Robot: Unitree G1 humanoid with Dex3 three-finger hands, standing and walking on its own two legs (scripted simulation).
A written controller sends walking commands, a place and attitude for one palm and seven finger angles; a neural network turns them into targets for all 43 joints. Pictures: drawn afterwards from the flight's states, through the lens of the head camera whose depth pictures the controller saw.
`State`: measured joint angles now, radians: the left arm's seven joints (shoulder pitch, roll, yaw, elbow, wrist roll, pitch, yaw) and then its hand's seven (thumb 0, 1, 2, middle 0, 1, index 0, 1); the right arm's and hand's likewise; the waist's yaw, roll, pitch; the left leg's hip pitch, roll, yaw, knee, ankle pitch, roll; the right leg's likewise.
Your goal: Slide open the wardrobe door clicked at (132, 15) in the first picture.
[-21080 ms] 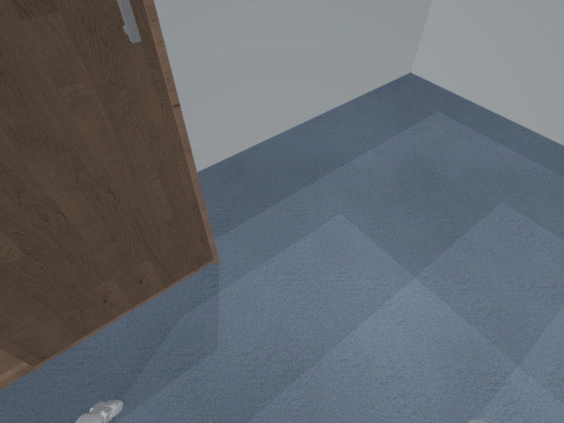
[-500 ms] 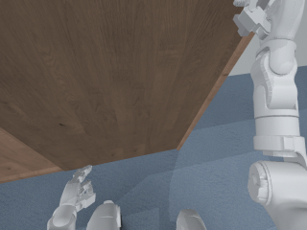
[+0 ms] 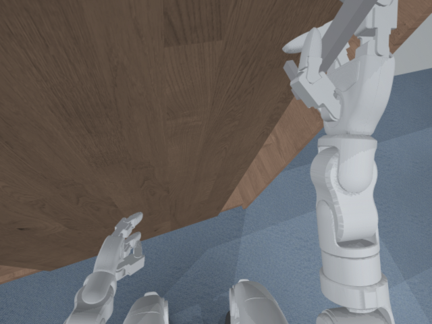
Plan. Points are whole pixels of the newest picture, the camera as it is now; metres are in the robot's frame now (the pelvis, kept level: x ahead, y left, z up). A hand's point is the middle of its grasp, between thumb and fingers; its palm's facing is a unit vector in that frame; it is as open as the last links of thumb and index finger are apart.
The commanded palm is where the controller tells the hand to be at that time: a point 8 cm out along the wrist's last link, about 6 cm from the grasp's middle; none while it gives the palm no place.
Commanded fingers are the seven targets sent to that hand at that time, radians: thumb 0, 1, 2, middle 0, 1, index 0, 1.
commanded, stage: step sideways, sliding the door along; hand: right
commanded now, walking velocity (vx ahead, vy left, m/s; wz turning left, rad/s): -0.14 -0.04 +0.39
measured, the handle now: (322, 34) +0.41 -0.11 +0.26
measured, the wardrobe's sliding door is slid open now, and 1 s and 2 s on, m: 0.14 0.30 0.43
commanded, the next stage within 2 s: none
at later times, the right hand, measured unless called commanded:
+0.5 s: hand (199, 109) +0.33 +0.02 +0.24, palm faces -0.13 +0.99 +0.01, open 7.6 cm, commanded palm +0.30 +0.04 +0.23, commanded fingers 0.00 -0.90 -0.90 0.45 1.40 0.45 1.40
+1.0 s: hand (153, 114) +0.32 +0.07 +0.24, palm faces -0.05 +1.00 +0.03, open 7.5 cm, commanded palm +0.29 +0.08 +0.23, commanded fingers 0.00 -0.90 -0.90 0.45 1.40 0.45 1.40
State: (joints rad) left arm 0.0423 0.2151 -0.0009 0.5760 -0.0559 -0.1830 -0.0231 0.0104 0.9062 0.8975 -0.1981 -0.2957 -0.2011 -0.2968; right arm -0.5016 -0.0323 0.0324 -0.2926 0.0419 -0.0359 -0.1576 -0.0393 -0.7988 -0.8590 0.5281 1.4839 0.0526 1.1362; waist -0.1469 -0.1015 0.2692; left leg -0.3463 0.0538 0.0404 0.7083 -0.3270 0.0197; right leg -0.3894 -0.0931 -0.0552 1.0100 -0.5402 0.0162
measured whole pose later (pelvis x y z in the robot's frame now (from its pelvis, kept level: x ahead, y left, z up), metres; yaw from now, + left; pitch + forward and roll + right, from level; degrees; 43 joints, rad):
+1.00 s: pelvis -0.04 +0.11 -0.01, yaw +14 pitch -4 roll +4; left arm 0.08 0.18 0.02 0.57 -0.06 -0.12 -0.06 0.01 0.91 0.90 -0.20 -0.30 -0.20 -0.30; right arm -0.38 -0.05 -0.04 -0.35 0.03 -0.12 -0.19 -0.02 -0.78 -0.86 0.43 1.41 0.01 0.99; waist -0.12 -0.13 0.29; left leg -0.18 -0.01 0.09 0.62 -0.38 -0.03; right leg -0.33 -0.33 -0.06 0.70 -0.24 0.10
